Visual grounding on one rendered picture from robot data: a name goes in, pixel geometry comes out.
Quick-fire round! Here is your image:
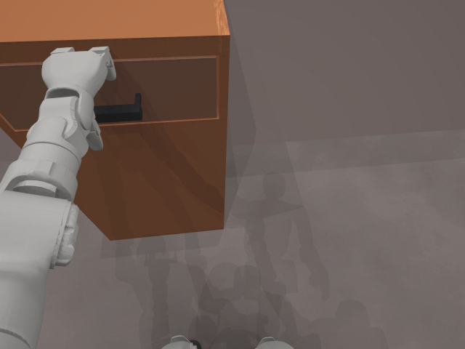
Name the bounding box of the robot left upper arm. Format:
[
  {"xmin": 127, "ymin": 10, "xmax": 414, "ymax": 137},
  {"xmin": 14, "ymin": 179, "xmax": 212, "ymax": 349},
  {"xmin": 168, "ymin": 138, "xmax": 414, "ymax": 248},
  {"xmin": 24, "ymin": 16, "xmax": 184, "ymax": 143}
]
[{"xmin": 0, "ymin": 190, "xmax": 79, "ymax": 349}]

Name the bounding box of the robot shin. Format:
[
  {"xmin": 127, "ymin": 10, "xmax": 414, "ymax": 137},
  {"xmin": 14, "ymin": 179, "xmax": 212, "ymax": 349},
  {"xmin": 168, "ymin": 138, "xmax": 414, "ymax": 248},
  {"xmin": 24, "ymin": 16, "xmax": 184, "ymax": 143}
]
[
  {"xmin": 170, "ymin": 335, "xmax": 191, "ymax": 343},
  {"xmin": 257, "ymin": 337, "xmax": 274, "ymax": 348}
]

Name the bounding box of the left robot hand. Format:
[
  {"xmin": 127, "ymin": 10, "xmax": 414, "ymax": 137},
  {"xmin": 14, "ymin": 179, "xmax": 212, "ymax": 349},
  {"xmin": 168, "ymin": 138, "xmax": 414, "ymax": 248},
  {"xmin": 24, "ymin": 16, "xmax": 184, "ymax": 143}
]
[{"xmin": 41, "ymin": 47, "xmax": 116, "ymax": 151}]

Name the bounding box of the cabinet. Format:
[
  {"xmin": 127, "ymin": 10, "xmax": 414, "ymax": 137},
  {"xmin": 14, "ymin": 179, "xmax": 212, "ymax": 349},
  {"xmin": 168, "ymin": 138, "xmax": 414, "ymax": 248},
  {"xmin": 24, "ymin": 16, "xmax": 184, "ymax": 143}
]
[{"xmin": 0, "ymin": 0, "xmax": 230, "ymax": 241}]

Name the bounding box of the drawer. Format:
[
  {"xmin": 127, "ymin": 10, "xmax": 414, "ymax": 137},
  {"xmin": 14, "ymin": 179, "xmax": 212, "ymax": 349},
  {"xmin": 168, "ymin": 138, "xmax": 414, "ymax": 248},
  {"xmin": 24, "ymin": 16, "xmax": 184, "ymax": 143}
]
[{"xmin": 0, "ymin": 55, "xmax": 217, "ymax": 130}]

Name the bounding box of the left robot forearm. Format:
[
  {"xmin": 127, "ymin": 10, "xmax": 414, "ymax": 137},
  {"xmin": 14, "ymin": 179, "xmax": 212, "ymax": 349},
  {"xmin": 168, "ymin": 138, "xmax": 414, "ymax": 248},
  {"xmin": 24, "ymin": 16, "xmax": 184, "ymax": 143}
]
[{"xmin": 0, "ymin": 84, "xmax": 94, "ymax": 204}]

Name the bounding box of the left robot shin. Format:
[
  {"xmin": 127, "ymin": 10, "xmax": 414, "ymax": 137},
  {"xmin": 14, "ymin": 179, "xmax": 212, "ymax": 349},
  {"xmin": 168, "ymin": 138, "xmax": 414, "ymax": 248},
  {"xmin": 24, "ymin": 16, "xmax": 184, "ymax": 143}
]
[{"xmin": 170, "ymin": 335, "xmax": 191, "ymax": 343}]

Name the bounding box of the handle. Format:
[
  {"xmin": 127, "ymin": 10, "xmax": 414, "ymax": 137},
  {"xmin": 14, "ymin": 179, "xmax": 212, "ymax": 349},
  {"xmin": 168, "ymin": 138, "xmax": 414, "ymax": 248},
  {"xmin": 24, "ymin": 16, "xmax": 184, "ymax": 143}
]
[{"xmin": 94, "ymin": 93, "xmax": 142, "ymax": 123}]

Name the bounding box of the right robot shin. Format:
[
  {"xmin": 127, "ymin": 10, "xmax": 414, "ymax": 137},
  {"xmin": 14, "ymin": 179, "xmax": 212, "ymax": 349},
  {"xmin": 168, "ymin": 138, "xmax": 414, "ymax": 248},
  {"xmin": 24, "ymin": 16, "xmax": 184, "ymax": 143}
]
[{"xmin": 257, "ymin": 337, "xmax": 274, "ymax": 348}]

